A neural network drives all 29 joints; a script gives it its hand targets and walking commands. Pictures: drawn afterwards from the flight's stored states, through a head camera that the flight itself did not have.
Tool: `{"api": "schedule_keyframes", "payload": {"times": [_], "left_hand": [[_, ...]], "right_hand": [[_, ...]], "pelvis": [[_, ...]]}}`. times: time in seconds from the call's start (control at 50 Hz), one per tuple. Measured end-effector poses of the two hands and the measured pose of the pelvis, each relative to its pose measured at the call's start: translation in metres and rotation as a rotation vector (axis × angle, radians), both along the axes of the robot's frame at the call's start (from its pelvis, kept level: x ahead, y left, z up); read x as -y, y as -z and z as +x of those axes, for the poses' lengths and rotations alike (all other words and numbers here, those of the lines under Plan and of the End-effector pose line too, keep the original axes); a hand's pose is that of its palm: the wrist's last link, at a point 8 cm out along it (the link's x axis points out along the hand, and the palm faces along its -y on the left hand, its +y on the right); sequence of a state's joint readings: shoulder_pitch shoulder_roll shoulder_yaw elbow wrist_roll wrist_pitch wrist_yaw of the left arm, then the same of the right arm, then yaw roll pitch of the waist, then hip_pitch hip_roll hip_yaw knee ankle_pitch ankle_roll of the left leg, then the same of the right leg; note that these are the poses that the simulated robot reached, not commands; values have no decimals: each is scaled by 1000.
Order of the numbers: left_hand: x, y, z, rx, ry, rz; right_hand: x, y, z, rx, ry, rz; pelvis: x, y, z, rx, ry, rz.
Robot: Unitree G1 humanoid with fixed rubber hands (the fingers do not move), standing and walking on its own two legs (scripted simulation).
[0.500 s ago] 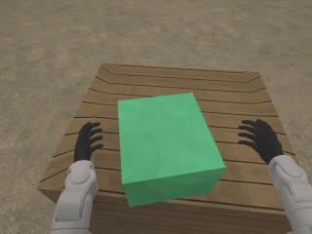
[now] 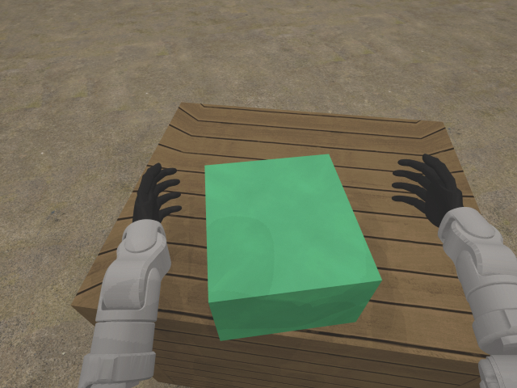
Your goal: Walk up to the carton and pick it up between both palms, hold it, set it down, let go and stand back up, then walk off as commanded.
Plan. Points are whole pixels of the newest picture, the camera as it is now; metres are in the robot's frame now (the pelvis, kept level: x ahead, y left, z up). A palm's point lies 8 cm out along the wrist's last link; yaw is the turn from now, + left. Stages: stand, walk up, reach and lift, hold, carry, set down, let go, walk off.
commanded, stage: reach and lift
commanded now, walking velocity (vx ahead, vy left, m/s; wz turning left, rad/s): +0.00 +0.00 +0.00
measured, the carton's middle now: (278, 241) +0.38 +0.04 -0.02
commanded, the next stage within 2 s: none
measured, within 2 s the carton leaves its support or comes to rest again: neither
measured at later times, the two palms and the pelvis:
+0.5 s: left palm (157, 218) +0.32 +0.23 +0.09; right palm (434, 194) +0.43 -0.20 +0.10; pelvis +0.00 +0.00 +0.00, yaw +0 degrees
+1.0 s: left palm (166, 238) +0.33 +0.23 +0.02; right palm (398, 212) +0.44 -0.17 +0.03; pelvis +0.01 -0.01 +0.00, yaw +0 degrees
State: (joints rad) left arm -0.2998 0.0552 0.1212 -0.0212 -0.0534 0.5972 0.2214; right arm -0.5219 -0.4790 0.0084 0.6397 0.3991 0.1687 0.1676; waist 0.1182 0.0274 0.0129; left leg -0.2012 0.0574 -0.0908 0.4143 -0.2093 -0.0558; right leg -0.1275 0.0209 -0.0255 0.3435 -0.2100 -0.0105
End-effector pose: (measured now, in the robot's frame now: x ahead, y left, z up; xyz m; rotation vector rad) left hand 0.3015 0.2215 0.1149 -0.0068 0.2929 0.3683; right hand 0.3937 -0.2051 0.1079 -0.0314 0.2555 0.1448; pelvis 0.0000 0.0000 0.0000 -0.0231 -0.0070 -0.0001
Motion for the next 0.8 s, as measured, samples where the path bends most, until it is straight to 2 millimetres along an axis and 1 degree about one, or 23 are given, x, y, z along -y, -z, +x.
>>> {"api": "schedule_keyframes", "payload": {"times": [0.06,0.16,0.28,0.36,0.44,0.52,0.6,0.68,0.74,0.8], "left_hand": [[-2,0,3,-16,-6,-5],[-3,-6,9,-7,-10,-7],[-2,-11,19,-6,-1,-10],[-1,-5,25,-30,9,-17],[-2,13,26,-64,13,-27],[-5,35,21,-79,1,-25],[-8,50,16,-57,-14,-6],[-7,68,16,-60,-8,2],[-5,85,16,-81,0,7],[-4,96,17,-83,-1,14]], "right_hand": [[-5,-7,11,-1,-4,5],[-11,-17,24,3,-5,13],[-11,-17,31,-15,5,19],[-8,-10,33,-32,20,20],[-3,2,33,-50,39,17],[0,15,33,-45,41,15],[1,30,33,-28,36,25],[-6,45,35,-17,14,27],[-15,60,36,-28,-6,27],[-22,77,35,-50,-15,37]], "pelvis": [[0,0,0,-1,0,0],[0,0,1,-3,0,0],[0,0,1,-11,1,0],[0,0,1,-18,1,0],[0,0,2,-27,1,0],[0,0,2,-41,2,0],[1,0,1,-68,2,1],[3,1,0,-111,4,3],[4,2,0,-144,5,4],[5,3,0,-179,6,4]]}}
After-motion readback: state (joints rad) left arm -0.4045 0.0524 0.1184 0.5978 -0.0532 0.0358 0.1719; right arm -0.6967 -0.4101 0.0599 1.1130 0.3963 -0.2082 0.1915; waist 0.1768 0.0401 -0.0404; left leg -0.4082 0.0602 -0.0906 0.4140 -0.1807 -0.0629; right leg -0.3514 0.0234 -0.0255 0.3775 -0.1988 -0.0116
